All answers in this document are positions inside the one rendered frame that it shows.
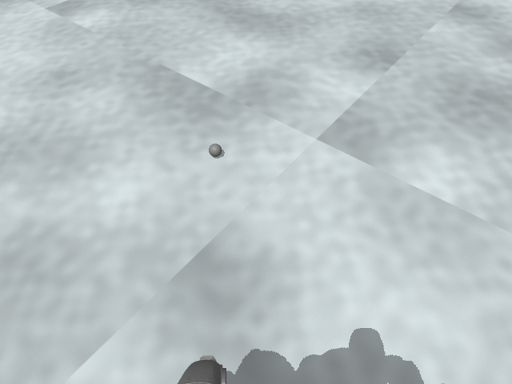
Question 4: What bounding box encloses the ball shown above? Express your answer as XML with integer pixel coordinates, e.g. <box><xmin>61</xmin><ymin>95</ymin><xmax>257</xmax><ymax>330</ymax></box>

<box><xmin>209</xmin><ymin>144</ymin><xmax>222</xmax><ymax>157</ymax></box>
